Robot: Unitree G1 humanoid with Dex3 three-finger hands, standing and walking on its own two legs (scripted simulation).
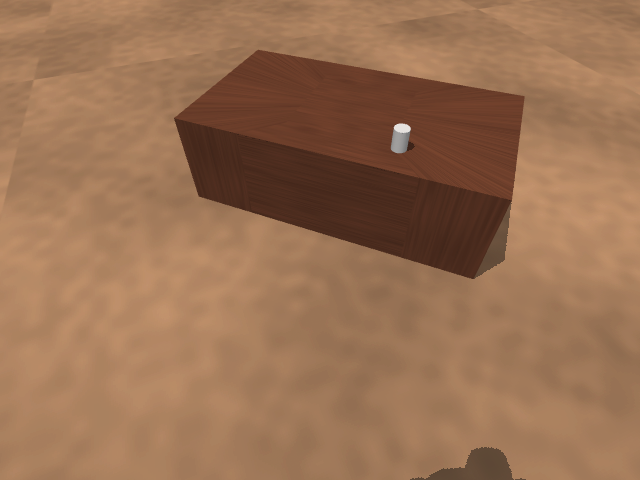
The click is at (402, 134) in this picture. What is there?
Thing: squat round
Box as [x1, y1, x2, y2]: [391, 124, 410, 152]
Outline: 396,124 393,129 391,149 395,152 403,152 406,150 410,127 406,124
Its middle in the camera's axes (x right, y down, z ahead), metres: +0.29 -0.34 +1.37
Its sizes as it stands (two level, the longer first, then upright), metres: 0.058 0.058 0.085
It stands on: a support 0.42 m high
